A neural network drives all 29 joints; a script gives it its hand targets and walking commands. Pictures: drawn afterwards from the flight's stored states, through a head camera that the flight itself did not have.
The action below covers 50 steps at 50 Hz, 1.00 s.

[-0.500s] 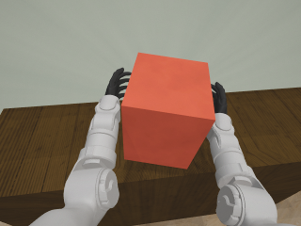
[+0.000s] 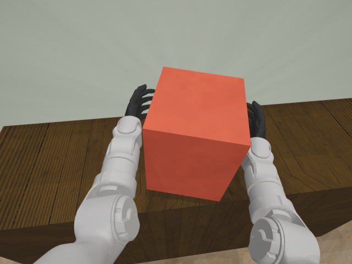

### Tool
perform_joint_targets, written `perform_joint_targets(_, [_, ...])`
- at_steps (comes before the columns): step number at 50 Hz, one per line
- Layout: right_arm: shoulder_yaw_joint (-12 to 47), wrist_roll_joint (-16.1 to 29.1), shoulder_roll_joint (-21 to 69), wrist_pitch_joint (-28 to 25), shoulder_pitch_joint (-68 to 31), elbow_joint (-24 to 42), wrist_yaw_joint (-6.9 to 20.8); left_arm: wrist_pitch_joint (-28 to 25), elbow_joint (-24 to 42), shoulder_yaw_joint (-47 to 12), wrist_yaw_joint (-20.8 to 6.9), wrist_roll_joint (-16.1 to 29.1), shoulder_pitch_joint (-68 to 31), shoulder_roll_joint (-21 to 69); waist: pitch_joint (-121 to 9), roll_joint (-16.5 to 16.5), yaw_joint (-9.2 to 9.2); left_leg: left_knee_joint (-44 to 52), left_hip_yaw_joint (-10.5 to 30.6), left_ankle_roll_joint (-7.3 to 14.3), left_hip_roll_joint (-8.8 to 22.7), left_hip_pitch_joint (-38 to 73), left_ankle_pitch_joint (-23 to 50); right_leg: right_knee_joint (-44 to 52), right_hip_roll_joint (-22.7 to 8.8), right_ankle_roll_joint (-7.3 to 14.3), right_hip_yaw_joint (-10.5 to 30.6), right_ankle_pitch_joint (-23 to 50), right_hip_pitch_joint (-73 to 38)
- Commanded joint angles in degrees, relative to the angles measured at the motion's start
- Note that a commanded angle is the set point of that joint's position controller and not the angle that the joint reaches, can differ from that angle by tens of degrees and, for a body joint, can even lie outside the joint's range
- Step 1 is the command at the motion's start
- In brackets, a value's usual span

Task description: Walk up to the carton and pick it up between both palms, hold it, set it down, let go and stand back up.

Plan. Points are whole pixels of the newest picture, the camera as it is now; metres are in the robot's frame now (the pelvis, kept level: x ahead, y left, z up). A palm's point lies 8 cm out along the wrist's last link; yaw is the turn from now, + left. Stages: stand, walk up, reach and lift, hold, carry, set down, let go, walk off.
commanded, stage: set down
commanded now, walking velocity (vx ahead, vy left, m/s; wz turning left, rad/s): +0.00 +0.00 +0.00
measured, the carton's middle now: (192, 136) +0.40 -0.05 +0.05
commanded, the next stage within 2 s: none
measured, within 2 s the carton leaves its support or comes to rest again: rests again in 0.58 s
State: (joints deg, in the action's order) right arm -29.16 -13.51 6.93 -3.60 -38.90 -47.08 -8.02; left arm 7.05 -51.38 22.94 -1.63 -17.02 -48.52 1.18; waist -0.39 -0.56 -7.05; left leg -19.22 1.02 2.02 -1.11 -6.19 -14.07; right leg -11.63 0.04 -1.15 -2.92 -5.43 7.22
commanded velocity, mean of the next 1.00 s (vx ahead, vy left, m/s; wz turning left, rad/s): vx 0.00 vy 0.00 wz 0.00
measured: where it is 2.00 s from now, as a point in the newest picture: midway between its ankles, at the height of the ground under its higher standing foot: outside the picture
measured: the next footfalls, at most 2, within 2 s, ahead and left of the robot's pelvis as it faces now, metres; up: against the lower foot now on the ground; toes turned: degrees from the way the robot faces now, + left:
none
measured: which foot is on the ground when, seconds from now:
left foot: down 0.00-1.00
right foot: down 0.00-1.00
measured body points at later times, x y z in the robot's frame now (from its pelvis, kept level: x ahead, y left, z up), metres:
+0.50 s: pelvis +0.00 -0.01 +0.00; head +0.03 +0.01 +0.45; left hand +0.44 +0.08 +0.09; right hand +0.37 -0.21 +0.07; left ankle -0.05 +0.09 -0.75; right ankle +0.00 -0.13 -0.75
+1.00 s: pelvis -0.01 -0.01 +0.00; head +0.03 +0.01 +0.45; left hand +0.44 +0.09 +0.08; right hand +0.37 -0.20 +0.06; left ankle -0.05 +0.09 -0.75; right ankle +0.00 -0.13 -0.75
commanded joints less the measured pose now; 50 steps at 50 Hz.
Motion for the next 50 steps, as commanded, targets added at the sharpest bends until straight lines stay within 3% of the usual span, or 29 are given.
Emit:
perform_joint_targets(1, [18.0,-1.8,26.1,-5.8,-39.2,7.3,7.2,-1.8,1.0,-15.1,-7.3,1.1,-31.0,30.3,-29.3,3.6,-0.73,-0.1,-3.1,-6.9,1.0,4.1,28.4,-5.1,2.0,-1.1,-4.3,24.0,-15.0])
perform_joint_targets(6, [16.6,-3.2,26.0,-6.4,-38.4,6.6,7.4,-2.4,-1.0,-13.4,-7.6,0.1,-30.5,29.6,-28.4,2.9,-0.65,0.5,-3.4,-6.4,1.0,2.8,25.8,-4.9,1.8,-1.2,-4.2,22.9,-15.0])
perform_joint_targets(10, [16.5,-4.1,26.7,-7.9,-38.4,6.5,7.5,-3.9,-1.0,-13.9,-7.0,0.0,-30.7,30.3,-30.5,3.8,-0.36,-0.4,-3.3,-6.8,1.2,3.0,29.0,-5.2,1.9,-1.0,-4.3,24.5,-15.0])
perform_joint_targets(17, [16.4,-5.6,27.4,-9.3,-37.1,5.6,7.4,-5.5,-3.2,-12.6,-7.1,-0.9,-29.4,29.7,-30.5,2.2,-0.28,0.5,-3.4,-5.8,1.1,-0.4,25.7,-5.7,1.3,-1.5,-3.8,26.1,-17.1])
perform_joint_targets(24, [15.3,-7.3,28.4,-11.0,-36.8,4.2,7.4,-7.4,-5.0,-11.5,-6.9,-2.0,-29.7,29.7,-31.0,2.7,0.26,0.9,-3.5,-5.4,1.1,-3.2,23.8,-6.1,0.9,-1.2,-3.7,26.3,-17.6])
perform_joint_targets(28, [14.4,-8.3,28.5,-11.1,-34.6,2.2,7.3,-7.8,-6.2,-10.6,-7.3,-2.7,-28.5,29.2,-28.4,1.9,-0.47,1.7,-3.4,-5.0,1.1,-4.0,22.5,-6.0,0.7,-1.5,-3.6,26.5,-18.2])
perform_joint_targets(50, [6.4,-13.5,27.0,-14.7,-30.6,-4.2,7.8,-9.6,-8.3,-8.0,-6.6,-6.7,-26.2,29.3,-24.0,5.2,-0.59,1.0,-3.6,-6.2,1.9,-1.3,23.0,-3.5,1.3,-0.5,-5.0,15.9,-9.2])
